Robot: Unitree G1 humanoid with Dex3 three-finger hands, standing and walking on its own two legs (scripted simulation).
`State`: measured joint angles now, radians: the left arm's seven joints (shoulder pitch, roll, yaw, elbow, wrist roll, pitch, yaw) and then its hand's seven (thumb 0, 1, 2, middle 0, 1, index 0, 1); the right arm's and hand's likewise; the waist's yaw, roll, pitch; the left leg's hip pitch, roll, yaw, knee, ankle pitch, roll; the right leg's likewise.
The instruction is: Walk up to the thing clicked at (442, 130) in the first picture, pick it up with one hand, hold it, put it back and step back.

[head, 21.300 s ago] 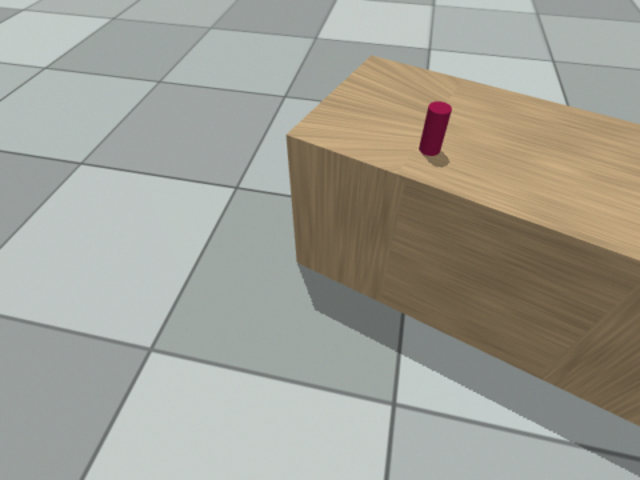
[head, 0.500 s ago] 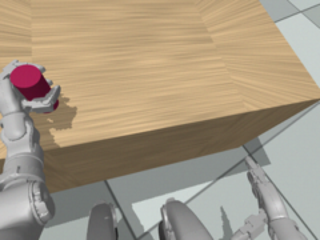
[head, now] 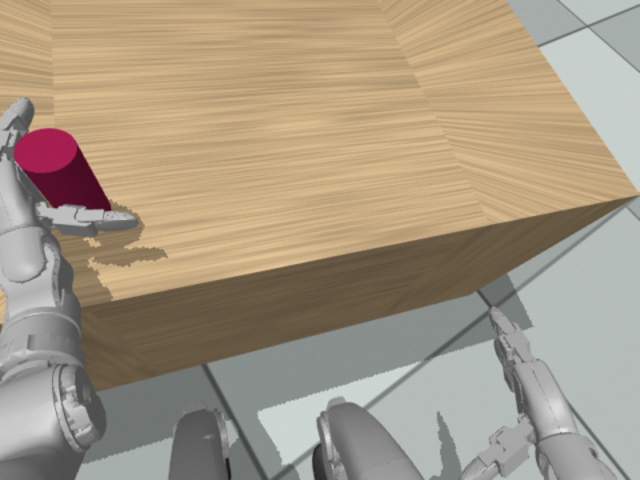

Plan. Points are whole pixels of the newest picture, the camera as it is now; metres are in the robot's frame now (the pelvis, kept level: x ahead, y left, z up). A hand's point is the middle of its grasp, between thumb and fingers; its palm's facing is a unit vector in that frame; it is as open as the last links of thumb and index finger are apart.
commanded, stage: withdraw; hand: left
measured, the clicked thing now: (69, 184) +0.48 +0.23 +0.01
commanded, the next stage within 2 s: rise in 0.28 s
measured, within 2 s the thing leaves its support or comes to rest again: neither
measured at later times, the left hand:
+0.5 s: hand out of the picture +0.47 +0.32 +0.13, palm faces +0.30 -0.94 -0.15, open 17.5 cm
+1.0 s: hand out of the picture +0.35 +0.35 +0.10, palm faces +0.39 -0.84 -0.39, open 17.2 cm
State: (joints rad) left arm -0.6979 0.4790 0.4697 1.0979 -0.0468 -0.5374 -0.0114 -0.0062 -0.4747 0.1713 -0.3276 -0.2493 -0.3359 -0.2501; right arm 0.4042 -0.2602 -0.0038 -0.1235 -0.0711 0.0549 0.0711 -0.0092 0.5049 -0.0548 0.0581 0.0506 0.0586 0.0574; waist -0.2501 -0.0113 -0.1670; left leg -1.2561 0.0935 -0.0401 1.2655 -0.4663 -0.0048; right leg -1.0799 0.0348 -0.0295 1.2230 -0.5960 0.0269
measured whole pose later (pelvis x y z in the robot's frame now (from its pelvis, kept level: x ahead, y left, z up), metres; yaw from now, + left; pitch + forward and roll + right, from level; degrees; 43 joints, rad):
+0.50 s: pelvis +0.02 +0.01 +0.05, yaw +1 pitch +19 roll -4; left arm -0.70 0.63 0.45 1.07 -0.04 -0.21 -0.14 -0.01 -0.56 0.03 -0.06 -0.03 -0.07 -0.03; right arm 0.40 -0.25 0.01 0.06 0.01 0.12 0.03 -0.01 0.53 -0.05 0.06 0.05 0.06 0.06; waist -0.14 0.03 -0.17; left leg -0.95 0.08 0.00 1.02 -0.41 0.01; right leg -0.78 0.02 0.00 0.96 -0.51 0.04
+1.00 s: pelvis +0.03 +0.01 +0.08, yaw +1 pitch +12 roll -2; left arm -0.21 0.52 0.35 0.70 -0.01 -0.04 0.05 -0.01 -0.49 0.05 -0.07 -0.05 -0.08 -0.05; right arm 0.44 -0.28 -0.05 0.09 0.07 0.11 0.01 -0.01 0.43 -0.09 0.05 0.05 0.06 0.06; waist -0.05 0.01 -0.16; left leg -0.67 0.06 0.03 0.82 -0.35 0.01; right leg -0.51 -0.01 0.02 0.75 -0.45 0.04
